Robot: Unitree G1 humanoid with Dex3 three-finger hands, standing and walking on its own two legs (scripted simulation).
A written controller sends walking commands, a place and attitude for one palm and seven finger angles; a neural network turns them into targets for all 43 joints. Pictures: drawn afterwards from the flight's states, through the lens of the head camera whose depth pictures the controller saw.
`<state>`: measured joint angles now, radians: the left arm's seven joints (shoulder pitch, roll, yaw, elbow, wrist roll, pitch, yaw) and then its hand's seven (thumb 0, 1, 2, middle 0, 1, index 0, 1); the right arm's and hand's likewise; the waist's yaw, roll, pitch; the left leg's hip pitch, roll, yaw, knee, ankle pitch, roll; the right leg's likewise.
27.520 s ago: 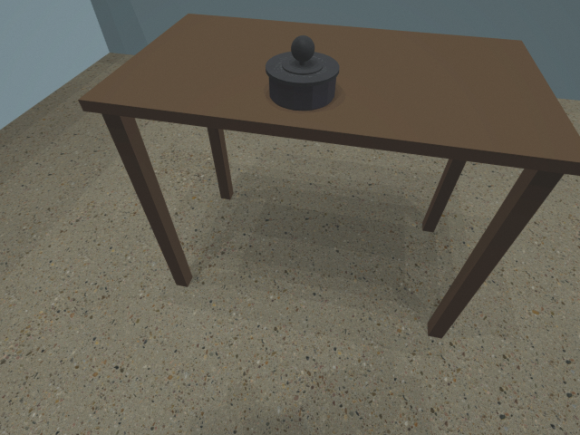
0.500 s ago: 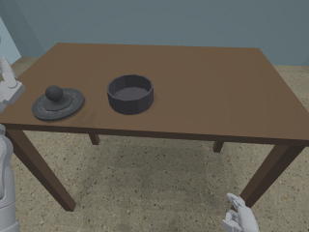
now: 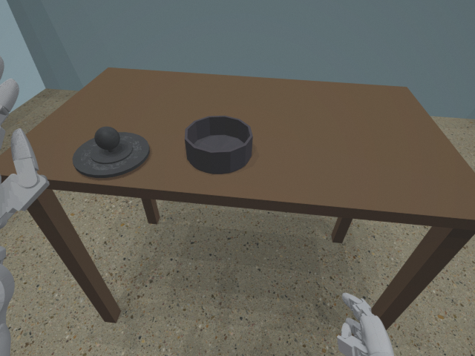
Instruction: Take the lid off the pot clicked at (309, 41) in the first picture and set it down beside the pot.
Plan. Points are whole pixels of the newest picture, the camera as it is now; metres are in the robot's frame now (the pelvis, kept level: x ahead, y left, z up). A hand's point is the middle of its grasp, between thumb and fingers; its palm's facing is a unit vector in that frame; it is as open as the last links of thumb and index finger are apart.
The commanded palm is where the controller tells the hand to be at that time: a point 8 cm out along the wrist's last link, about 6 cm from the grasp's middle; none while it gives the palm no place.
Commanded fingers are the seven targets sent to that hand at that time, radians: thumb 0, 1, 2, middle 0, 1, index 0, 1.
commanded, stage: draw the hand back to the body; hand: left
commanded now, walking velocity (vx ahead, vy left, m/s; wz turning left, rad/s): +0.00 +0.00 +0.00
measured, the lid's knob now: (107, 138) +0.49 +0.38 +0.11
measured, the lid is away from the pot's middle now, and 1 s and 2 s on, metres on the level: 0.25 0.25 0.25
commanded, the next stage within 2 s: step back with the hand held close in 0.06 s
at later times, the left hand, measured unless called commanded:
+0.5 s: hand (54, 180) +0.19 +0.23 +0.27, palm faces +0.43 -0.82 -0.38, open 7.5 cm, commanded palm +0.12 +0.30 +0.28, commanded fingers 0.00 0.90 0.90 -0.20 -0.30 -0.20 -0.30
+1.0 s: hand out of the picture +0.10 +0.25 +0.28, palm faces +0.53 -0.80 -0.27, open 7.5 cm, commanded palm +0.03 +0.31 +0.28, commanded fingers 0.00 0.90 0.90 -0.20 -0.30 -0.20 -0.30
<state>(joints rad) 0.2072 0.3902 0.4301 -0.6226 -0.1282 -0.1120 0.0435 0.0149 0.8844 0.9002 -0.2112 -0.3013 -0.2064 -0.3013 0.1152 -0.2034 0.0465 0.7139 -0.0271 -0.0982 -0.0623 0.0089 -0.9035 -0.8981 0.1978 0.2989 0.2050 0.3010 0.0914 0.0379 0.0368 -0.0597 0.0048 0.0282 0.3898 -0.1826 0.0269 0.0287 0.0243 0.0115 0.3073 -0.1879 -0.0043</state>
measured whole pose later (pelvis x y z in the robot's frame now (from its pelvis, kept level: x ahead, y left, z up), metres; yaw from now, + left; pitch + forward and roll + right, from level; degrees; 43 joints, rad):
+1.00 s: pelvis -0.10 +0.03 -0.03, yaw +0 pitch -3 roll -3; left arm 0.23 0.44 0.53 -0.70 -0.07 -0.22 0.18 0.01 0.88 0.90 -0.21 -0.30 -0.21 -0.30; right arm 0.20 -0.21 0.00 0.62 0.01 -0.06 -0.07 0.01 -0.91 -0.90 0.20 0.30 0.20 0.30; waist -0.03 0.05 0.02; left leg -0.44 0.02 0.05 0.63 -0.14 0.07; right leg -0.44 0.06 0.04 0.89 -0.43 0.00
